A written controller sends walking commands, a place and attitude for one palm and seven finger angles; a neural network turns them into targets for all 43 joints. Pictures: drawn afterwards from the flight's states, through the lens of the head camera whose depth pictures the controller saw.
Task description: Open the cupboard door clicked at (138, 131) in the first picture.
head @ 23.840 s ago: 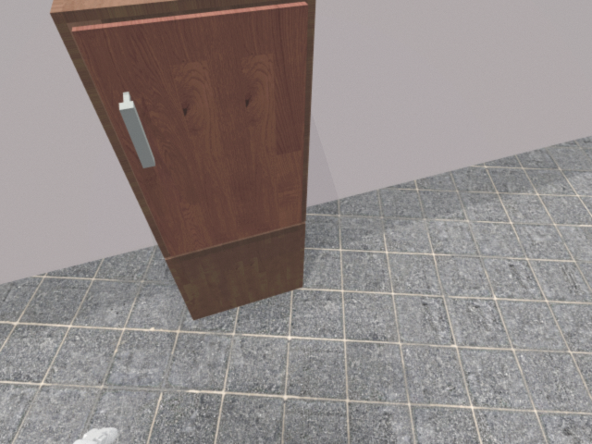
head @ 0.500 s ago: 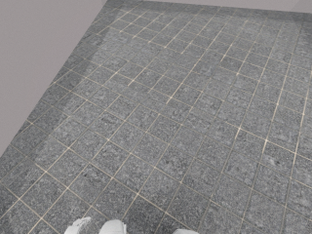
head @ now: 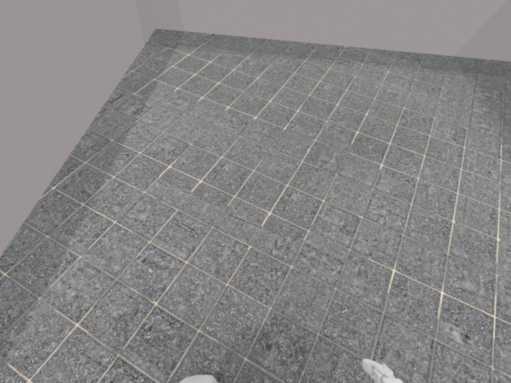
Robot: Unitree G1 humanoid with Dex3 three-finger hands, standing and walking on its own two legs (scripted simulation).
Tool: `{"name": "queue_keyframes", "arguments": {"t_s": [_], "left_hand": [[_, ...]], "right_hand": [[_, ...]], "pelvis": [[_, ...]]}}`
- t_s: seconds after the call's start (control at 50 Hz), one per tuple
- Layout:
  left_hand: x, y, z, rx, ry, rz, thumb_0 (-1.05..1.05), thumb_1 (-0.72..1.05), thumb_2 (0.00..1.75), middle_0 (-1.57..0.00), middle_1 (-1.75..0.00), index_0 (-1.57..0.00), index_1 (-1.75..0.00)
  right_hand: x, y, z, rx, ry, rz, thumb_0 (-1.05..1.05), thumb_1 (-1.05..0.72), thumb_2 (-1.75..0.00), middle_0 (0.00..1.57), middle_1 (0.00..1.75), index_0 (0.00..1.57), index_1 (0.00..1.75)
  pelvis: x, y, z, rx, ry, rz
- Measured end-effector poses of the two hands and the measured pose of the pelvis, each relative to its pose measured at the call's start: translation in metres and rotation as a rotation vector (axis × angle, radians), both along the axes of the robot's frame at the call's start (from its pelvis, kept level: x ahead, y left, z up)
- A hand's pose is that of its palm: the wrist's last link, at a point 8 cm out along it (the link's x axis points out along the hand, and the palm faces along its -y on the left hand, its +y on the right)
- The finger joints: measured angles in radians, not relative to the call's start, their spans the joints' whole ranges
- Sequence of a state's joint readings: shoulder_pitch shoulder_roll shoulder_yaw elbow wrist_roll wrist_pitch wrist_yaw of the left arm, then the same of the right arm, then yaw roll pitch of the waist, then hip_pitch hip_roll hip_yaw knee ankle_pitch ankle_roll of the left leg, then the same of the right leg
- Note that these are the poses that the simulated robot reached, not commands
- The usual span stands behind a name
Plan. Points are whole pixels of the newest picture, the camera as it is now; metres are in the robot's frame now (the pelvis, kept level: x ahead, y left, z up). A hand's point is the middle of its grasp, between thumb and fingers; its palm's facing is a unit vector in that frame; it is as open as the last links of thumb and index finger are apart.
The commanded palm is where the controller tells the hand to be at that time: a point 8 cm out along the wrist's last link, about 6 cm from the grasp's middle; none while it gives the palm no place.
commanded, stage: walk to a spot facing it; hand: left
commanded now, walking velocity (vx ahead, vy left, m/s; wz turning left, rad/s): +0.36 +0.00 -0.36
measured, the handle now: out of the picture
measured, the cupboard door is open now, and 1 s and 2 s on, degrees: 44 44 44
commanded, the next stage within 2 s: turn to face it in 0.28 s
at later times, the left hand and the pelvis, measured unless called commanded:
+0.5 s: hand (238, 255) +0.38 +0.08 -0.14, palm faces -0.17 -0.96 -0.24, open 7.3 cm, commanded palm none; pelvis +0.23 -0.09 +0.01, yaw -8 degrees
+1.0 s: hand (227, 246) +0.41 +0.11 -0.17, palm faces +0.16 -0.96 -0.25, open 7.3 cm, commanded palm none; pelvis +0.36 -0.11 +0.00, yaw +8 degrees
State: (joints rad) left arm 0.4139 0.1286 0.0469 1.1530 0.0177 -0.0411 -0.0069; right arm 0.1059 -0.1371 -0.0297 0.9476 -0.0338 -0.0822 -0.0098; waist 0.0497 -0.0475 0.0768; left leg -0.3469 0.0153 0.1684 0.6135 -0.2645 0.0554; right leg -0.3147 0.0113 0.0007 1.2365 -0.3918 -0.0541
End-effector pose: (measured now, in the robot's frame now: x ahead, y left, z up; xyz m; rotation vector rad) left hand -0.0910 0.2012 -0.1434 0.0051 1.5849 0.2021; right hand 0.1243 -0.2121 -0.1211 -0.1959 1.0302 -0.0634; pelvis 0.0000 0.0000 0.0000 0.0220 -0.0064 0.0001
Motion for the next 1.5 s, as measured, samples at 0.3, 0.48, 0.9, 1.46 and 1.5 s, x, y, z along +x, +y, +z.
{"name": "queue_keyframes", "arguments": {"t_s": [0.3, 0.48, 0.9, 1.46, 1.5], "left_hand": [[0.351, 0.012, 0.032, 0.116, -0.365, -0.328, 0.01, 0.93, 0.9, -0.2, -0.29, -0.19, -0.3], [0.468, -0.069, 0.03, 0.102, -0.484, -0.389, 0.0, 0.92, 0.9, -0.2, -0.29, -0.2, -0.3], [0.475, -0.056, -0.006, 0.122, -0.3, -0.084, -0.01, 0.93, 0.9, -0.2, -0.3, -0.2, -0.3], [0.432, -0.155, 0.035, 0.212, -0.256, 0.296, 0.0, 0.91, 0.9, -0.2, -0.3, -0.2, -0.3], [0.416, -0.16, 0.029, 0.201, -0.232, 0.341, 0.0, 0.91, 0.9, -0.2, -0.3, -0.2, -0.3]], "right_hand": [[-0.111, -0.034, -0.001, 0.019, 0.553, -0.318, -0.01, -0.93, -0.9, 0.2, 0.29, 0.2, 0.3], [-0.034, -0.065, -0.015, 0.099, 0.606, -0.386, 0.0, -0.91, -0.9, 0.2, 0.29, 0.2, 0.3], [0.308, -0.139, -0.015, -0.073, 0.156, -0.044, 0.0, -0.93, -0.9, 0.2, 0.29, 0.2, 0.3], [0.501, -0.156, 0.004, -0.055, 0.14, 0.371, 0.0, -0.91, -0.9, 0.2, 0.29, 0.2, 0.3], [0.517, -0.141, 0.006, -0.061, 0.121, 0.42, 0.0, -0.91, -0.9, 0.2, 0.29, 0.2, 0.3]], "pelvis": [[0.141, -0.029, 0.012, 0.013, 0.025, -0.123], [0.223, -0.085, 0.005, 0.013, 0.01, -0.14], [0.349, -0.1, -0.011, -0.004, -0.003, 0.092], [0.413, -0.184, 0.017, 0.035, 0.03, 0.467], [0.414, -0.182, 0.015, 0.028, 0.029, 0.496]]}}
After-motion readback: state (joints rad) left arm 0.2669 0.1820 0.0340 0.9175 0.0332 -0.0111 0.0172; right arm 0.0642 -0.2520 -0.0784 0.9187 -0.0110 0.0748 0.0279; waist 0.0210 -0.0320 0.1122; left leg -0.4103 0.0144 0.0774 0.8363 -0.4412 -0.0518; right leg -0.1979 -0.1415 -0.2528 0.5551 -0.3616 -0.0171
